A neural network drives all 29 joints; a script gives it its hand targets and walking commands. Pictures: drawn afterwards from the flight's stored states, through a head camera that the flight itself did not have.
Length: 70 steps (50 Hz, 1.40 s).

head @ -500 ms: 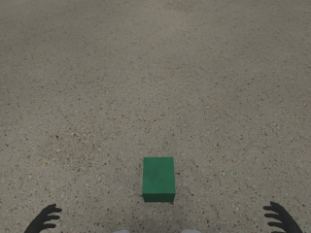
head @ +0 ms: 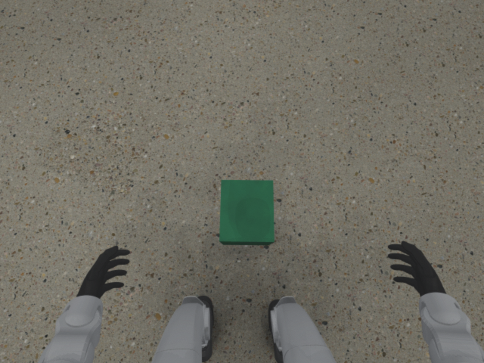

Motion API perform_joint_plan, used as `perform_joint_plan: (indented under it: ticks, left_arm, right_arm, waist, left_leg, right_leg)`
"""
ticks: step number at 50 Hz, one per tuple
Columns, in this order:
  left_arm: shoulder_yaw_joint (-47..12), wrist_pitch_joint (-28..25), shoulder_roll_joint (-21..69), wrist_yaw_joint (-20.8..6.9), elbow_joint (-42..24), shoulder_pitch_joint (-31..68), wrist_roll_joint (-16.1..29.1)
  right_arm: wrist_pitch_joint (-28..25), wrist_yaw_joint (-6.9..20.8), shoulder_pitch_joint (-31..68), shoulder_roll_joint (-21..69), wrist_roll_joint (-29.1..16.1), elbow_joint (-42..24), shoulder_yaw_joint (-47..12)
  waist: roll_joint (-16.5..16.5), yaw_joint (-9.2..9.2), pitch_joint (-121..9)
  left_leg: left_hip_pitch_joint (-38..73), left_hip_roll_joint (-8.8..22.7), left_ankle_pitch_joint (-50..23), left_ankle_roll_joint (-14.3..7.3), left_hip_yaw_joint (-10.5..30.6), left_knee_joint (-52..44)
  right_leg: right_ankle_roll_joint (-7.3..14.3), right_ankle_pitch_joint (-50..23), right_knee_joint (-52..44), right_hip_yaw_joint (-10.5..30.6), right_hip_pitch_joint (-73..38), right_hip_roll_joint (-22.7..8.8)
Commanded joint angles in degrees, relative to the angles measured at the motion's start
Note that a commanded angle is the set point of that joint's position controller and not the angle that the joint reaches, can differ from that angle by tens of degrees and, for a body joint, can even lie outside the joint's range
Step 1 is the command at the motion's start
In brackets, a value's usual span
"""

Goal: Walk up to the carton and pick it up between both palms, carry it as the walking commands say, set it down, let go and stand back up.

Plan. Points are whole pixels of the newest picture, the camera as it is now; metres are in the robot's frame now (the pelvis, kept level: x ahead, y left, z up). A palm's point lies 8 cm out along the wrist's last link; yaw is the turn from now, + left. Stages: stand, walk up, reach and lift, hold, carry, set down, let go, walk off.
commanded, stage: reach and lift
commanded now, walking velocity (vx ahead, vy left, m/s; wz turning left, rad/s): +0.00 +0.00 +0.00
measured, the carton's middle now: (246, 214) +0.41 -0.02 -0.64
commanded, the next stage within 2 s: none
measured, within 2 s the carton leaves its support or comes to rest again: neither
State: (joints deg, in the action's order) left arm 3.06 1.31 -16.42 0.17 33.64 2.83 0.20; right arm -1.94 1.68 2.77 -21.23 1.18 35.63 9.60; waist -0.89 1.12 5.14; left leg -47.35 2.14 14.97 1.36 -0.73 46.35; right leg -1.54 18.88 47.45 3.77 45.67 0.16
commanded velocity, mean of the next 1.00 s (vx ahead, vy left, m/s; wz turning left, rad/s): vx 0.00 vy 0.00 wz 0.00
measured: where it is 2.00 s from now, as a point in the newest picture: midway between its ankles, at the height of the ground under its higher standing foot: (241, 341)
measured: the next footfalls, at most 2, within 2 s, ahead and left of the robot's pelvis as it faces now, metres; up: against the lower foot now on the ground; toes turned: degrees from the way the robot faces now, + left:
none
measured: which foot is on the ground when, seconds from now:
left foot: down 0.00-1.00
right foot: down 0.00-1.00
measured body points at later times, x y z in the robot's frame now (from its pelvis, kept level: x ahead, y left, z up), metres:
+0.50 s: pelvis -0.05 -0.01 -0.04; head +0.21 -0.02 +0.33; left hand +0.37 +0.21 -0.15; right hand +0.34 -0.24 -0.16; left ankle +0.00 +0.15 -0.71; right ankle -0.03 -0.13 -0.71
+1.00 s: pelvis -0.07 -0.01 -0.07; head +0.26 -0.01 +0.24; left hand +0.48 +0.15 -0.18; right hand +0.45 -0.22 -0.20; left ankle +0.00 +0.15 -0.71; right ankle -0.03 -0.13 -0.71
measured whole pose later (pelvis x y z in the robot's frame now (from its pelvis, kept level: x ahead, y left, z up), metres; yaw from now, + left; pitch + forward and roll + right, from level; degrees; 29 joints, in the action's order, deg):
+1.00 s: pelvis -0.07 -0.01 -0.07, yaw +0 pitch +47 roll +0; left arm 15.5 6.7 -11.3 3.6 45.4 66.9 -7.4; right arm 4.9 -2.8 63.4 -11.7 1.2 48.1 21.5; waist -0.1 1.1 -0.8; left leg -86.2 1.9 14.6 3.4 3.0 54.2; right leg -1.5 18.0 56.5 3.6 85.4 1.9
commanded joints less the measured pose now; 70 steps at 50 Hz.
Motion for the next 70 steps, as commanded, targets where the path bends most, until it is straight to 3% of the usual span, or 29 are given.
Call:
perform_joint_plan:
  ticks: [1, 4, 6, 7, 9, 11, 12, 14, 16, 19, 21, 24, 26, 28, 30, 31, 35, 37, 39, 43, 45, 47, 48, 53, 55, 58, 67, 68, 70]
  left_arm:
    - [8.25, -3.25, -7.96, 0.71, -8.49, 11.23, 0.47]
    - [7.85, -1.17, -8.29, -0.45, -0.15, 15.7, 0.21]
    - [7.81, 0.26, -7.26, -1.06, 5.56, 17.09, -0.36]
    - [8.14, 0.96, -6.51, -1.43, 8.14, 15.71, -0.83]
    - [12.0, 0.56, -7.48, -2.23, 12.03, 11.65, -1.74]
    - [14.54, -0.43, -9.14, -2.46, 10.26, 17.57, -0.71]
    - [14.58, -0.79, -9.35, -2.09, 9.17, 19.8, -1.22]
    - [16.74, -2.55, -10.92, -1.69, 3.16, 26.68, -2.25]
    - [14.12, -3.32, -9.84, -1.21, -4.46, 40.7, -0.27]
    - [6.47, -1.08, -4.99, -0.77, -7.5, 56.5, 2.44]
    - [4.33, 1.84, -2.46, -0.67, -1.38, 57.48, 3.58]
    - [10.27, 6.02, -2.83, -0.17, 11.44, 48.66, 0.3]
    - [15.03, 7.56, -3.59, -0.25, 19.84, 47.13, -3.65]
    - [17.54, 8.65, -2.38, 0.07, 24.06, 47.69, -6.77]
    - [18.96, 7.67, -1.93, 0.5, 19.81, 56.57, -7.42]
    - [17.61, 6.7, 0.0, 0.63, 16.68, 61.57, -6.57]
    - [9.48, 1.31, 2.48, 2.77, -5.92, 82.4, -0.11]
    - [6.44, 1.17, 2.68, 3.94, -10.11, 87.58, 2.56]
    - [7.78, 1.98, 0.65, 4.89, -8.69, 87.99, 1.09]
    - [14.93, 4.56, 2.14, 4.2, 9.04, 73.34, -5.97]
    - [19.82, 5.03, 3.1, 3.56, 15.26, 65.87, -10.29]
    - [21.82, 5.08, 5.6, 2.44, 18.62, 62.47, -11.43]
    - [21.47, 4.91, 8.03, 1.64, 17.42, 63.46, -11.12]
    - [23.47, 2.22, 7.02, -0.09, 13.94, 70.51, -11.1]
    - [25.48, 1.65, 3.58, 0.51, 14.57, 71.52, -13.12]
    - [25.9, 1.35, 0.21, 2.0, 16.02, 73.91, -13.93]
    - [14.91, 1.68, -2.27, 5.0, 4.97, 89.8, -2.59]
    - [13.13, 2.05, -2.46, 5.12, 4.07, 91.15, -1.58]
    - [13.29, 2.96, -5.22, 5.52, 6.58, 92.36, -1.45]
  right_arm:
    - [-1.72, -2.78, 5.71, 2.16, -6.52, -6.31, -2.62]
    - [0.61, -3.43, 15.04, 5.61, -7.02, -6.63, -5.46]
    - [2.05, -3.81, 18.19, 9.17, -6.32, -5.85, -5.55]
    - [2.74, -4.33, 14.68, 9.62, -4.89, -2.51, -5.04]
    - [2.98, -5.58, 11.24, 11.89, -5.06, -1.7, -4.66]
    - [2.48, -6.84, 15.37, 12.17, -5.95, -3.08, -4.64]
    - [2.22, -7.33, 14.49, 11.3, -4.7, -1.53, -2.79]
    - [1.39, -7.76, 21.28, 8.93, -4.21, -4.98, -0.91]
    - [1.25, -7.59, 31.8, 7.6, -5.89, -7.19, 0.31]
    - [2.97, -6.99, 44.04, 6.14, -5.77, -7.06, 2.53]
    - [5.12, -6.23, 46.06, 6.44, -5.99, -2.62, 2.8]
    - [8.59, -5.84, 44.62, 6.89, -4.91, 5.29, 2.91]
    - [9.89, -5.58, 47.16, 7.39, -4.24, 8.57, 3.39]
    - [9.97, -5.32, 48.92, 4.66, -1.11, 12.59, 7.4]
    - [8.85, -4.78, 56.5, 3.12, -0.23, 9.69, 9.83]
    - [7.71, -4.51, 61.12, 2.8, -0.06, 7.44, 11.13]
    - [3.82, -3.85, 75.29, 4.12, -2.68, -4.38, 9.56]
    - [3.75, -3.54, 78.64, 2.92, -4.18, -4.54, 7.53]
    - [4.37, -3.7, 76.43, 3.32, -3.96, 0.65, 6.9]
    - [5.4, -4.27, 65.2, 4.53, 2.54, 11.71, 12.67]
    - [5.95, -4.49, 61.0, 6.54, 4.78, 14.05, 14.9]
    - [6.02, -4.33, 60.13, 9.31, 5.87, 13.23, 15.86]
    - [5.51, -3.87, 62.25, 10.63, 5.68, 10.02, 15.63]
    - [4.23, -2.83, 71.45, 15.06, 5.97, 4.44, 11.84]
    - [3.73, -3.52, 72.84, 13.63, 6.33, 4.17, 12.0]
    - [3.93, -4.46, 74.26, 11.27, 6.85, 6.88, 13.25]
    - [4.61, -7.22, 85.37, 5.48, 0.65, 2.82, 8.7]
    - [5.18, -7.57, 86.49, 4.45, -1.17, 2.41, 7.9]
    - [6.75, -8.02, 87.18, 5.1, -1.47, 6.46, 6.41]
  waist:
    - [4.51, -0.81, -47.34]
    - [5.71, -3.2, -31.91]
    - [5.46, -2.57, -23.69]
    - [6.44, -1.2, -23.73]
    - [11.09, -1.63, -30.9]
    - [13.04, -3.23, -39.88]
    - [13.49, -1.86, -43.52]
    - [9.22, -2.0, -51.75]
    - [2.74, -1.85, -53.7]
    - [-2.03, -0.09, -46.64]
    - [-2.96, 1.79, -42.51]
    - [-0.83, -0.17, -41.06]
    - [0.81, -2.88, -40.09]
    - [0.23, -1.78, -40.83]
    - [-0.99, -1.66, -42.32]
    - [-1.64, 0.44, -44.17]
    - [-3.78, 2.58, -63.99]
    - [-5.73, 2.14, -74.87]
    - [-6.88, 0.8, -76.06]
    - [-4.99, 1.02, -67.03]
    - [-3.71, -1.4, -60.96]
    - [-0.69, -1.2, -57.47]
    - [0.77, -0.2, -55.66]
    - [8.8, -3.24, -53.95]
    - [7.93, -5.16, -56.56]
    - [6.71, -4.36, -61.43]
    - [3.74, 0.64, -75.76]
    - [0.01, 0.19, -75.74]
    - [0.8, -0.84, -71.26]
  left_leg:
    - [15.4, -5.14, -23.45, 0.0, 0.29, 5.39]
    - [5.92, -4.91, -6.79, -1.04, -0.92, 3.53]
    - [2.76, -5.09, -7.12, -1.46, -0.58, 3.19]
    - [2.14, -5.72, -12.48, -0.88, -0.94, 4.21]
    - [-6.1, -6.78, -22.86, -1.15, -0.11, 5.21]
    - [-15.34, -7.06, -17.84, -1.57, -0.62, 5.9]
    - [-16.31, -7.06, -16.98, -1.46, -0.27, 5.75]
    - [-15.41, -6.57, -19.09, -0.97, 0.16, 6.43]
    - [-7.82, -5.91, -20.17, -0.1, 0.4, 6.68]
    - [0.97, -4.15, -12.29, 1.1, 0.49, 6.7]
    - [1.48, -3.52, -8.53, 1.68, 0.51, 6.4]
    - [-2.33, -4.18, -14.69, 1.68, -0.62, 6.63]
    - [-9.27, -4.9, -8.5, 1.01, -1.93, 6.0]
    - [-10.07, -5.07, -6.32, 1.21, -1.5, 5.33]
    - [-9.04, -5.26, -5.25, 1.2, -1.22, 5.96]
    - [-7.89, -5.32, -6.11, 1.26, -0.45, 6.41]
    - [6.32, -5.31, -22.2, 1.5, 0.01, 11.03]
    - [15.24, -4.81, -30.92, 1.88, 0.68, 14.17]
    - [16.93, -4.56, -33.18, 2.3, 0.25, 15.86]
    - [9.36, -5.8, -31.24, 2.58, -0.78, 14.47]
    - [0.99, -6.77, -29.17, 2.0, -1.67, 12.78]
    - [-6.75, -7.37, -24.59, 1.06, -2.2, 11.23]
    - [-8.75, -7.0, -23.61, 0.37, -1.96, 11.05]
    - [-24.11, -7.0, -17.22, -0.92, -1.88, 14.56]
    - [-26.11, -6.85, -17.09, -0.78, -2.2, 17.04]
    - [-26.6, -7.0, -16.67, -0.26, -1.65, 21.4]
    - [-25.59, -7.05, -12.44, 0.93, -2.31, 36.93]
    - [-24.7, -6.84, -10.9, 1.39, -3.0, 37.92]
    - [-29.04, -7.06, -5.21, 0.95, -3.87, 39.14]
  right_leg:
    - [-0.98, -32.0, 1.61, -3.81, -9.69, 2.17]
    - [-1.96, -12.14, -1.55, -3.28, -0.98, 1.09]
    - [-2.47, -11.47, -2.72, -2.93, 4.41, 1.17]
    - [-2.84, -21.03, -2.4, -1.91, 2.36, 1.11]
    - [-4.93, -53.8, 1.01, 2.08, -10.78, 0.21]
    - [-5.68, -63.05, 4.34, 5.26, -20.36, -1.25]
    - [-5.8, -65.49, 5.44, 5.36, -21.88, -1.28]
    - [-4.55, -62.16, 7.05, 4.91, -22.4, -0.97]
    - [-2.49, -45.17, 6.64, 1.65, -13.01, 0.98]
    - [-1.41, -16.31, 4.52, -2.7, 6.63, 2.93]
    - [-1.55, -10.95, 4.04, -4.54, 12.8, 3.07]
    - [-2.87, -17.71, 4.73, -4.83, 10.69, 3.15]
    - [-3.81, -11.75, 4.11, -4.84, 10.55, 2.66]
    - [-3.29, -9.37, 4.07, -5.83, 14.49, 3.45]
    - [-2.4, -6.85, 4.0, -5.52, 18.56, 4.06]
    - [-1.9, -7.64, 4.71, -6.04, 20.56, 4.74]
    - [-0.61, -20.39, 7.71, -5.78, 18.85, 5.15]
    - [-0.27, -22.83, 9.05, -6.2, 19.89, 5.14]
    - [-0.82, -22.5, 9.85, -6.91, 23.32, 5.07]
    - [-2.52, -22.96, 8.91, -8.44, 24.39, 5.54]
    - [-2.75, -24.92, 8.18, -7.29, 22.43, 5.87]
    - [-3.07, -26.34, 8.16, -6.85, 18.61, 6.12]
    - [-2.89, -26.06, 7.64, -6.39, 18.8, 5.93]
    - [-3.16, -26.87, 12.04, -4.37, 17.65, 4.85]
    - [-3.32, -27.18, 14.55, -3.9, 18.26, 4.49]
    - [-3.64, -24.5, 19.04, -4.79, 21.82, 4.97]
    - [-2.35, -15.67, 33.42, -7.27, 31.24, 6.2]
    - [-1.96, -13.33, 34.06, -7.16, 34.09, 6.12]
    - [-2.06, -7.56, 36.0, -7.74, 36.45, 6.11]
